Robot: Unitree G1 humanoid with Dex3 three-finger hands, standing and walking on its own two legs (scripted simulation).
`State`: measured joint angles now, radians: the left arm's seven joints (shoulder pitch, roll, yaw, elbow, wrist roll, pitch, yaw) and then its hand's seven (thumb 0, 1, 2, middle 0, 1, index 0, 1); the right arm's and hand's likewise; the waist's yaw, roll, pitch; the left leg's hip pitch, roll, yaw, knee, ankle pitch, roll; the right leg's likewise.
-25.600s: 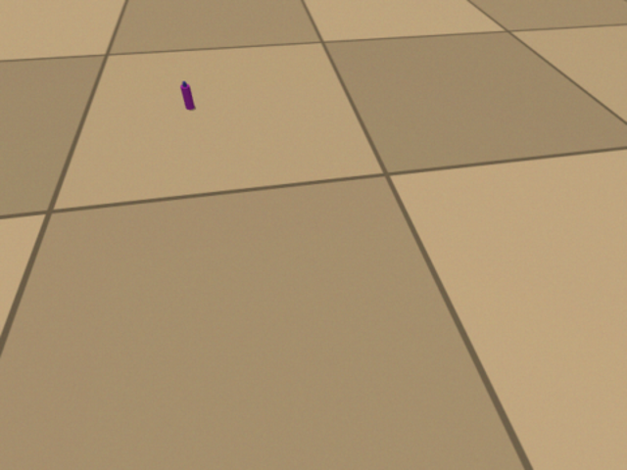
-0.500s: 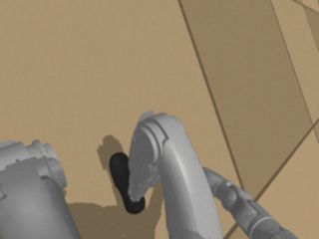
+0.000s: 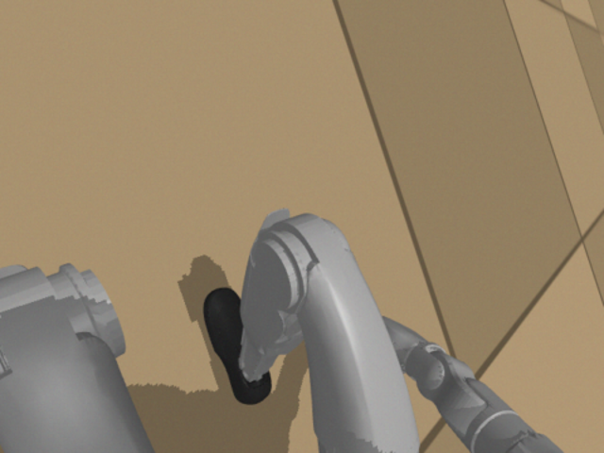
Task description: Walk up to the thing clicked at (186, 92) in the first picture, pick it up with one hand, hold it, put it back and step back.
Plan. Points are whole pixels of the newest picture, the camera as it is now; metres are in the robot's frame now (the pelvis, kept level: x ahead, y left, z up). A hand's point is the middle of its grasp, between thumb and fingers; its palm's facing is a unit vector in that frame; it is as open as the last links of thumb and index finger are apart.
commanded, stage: open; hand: left
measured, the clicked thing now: out of the picture +0.42 +0.32 -0.20
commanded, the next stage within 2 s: withdraw in 0.06 s
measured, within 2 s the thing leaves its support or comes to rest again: neither
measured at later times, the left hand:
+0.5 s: hand out of the picture +0.42 +0.37 -0.13, palm faces +0.53 -0.85 -0.02, open 17.4 cm
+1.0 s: hand out of the picture +0.31 +0.46 +0.01, palm faces +0.48 -0.75 -0.45, open 17.3 cm
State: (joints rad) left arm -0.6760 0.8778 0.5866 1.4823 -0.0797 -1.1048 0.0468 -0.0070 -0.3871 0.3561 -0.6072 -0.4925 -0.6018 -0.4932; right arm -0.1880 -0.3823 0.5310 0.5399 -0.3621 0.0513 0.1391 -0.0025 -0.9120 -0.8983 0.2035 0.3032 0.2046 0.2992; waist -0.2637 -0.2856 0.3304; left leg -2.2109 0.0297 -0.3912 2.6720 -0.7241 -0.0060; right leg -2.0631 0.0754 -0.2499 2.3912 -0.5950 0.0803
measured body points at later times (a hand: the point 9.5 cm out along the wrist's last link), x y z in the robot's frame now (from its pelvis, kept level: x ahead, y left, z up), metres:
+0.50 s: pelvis +0.00 +0.00 +0.01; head +0.22 +0.19 +0.34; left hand +0.39 +0.41 -0.13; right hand +0.18 -0.24 -0.03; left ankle +0.08 +0.12 -0.25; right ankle +0.15 -0.12 -0.25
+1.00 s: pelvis +0.01 -0.01 +0.07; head +0.19 +0.11 +0.47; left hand +0.28 +0.50 +0.03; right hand +0.21 -0.24 -0.03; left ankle +0.08 +0.12 -0.25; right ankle +0.15 -0.12 -0.25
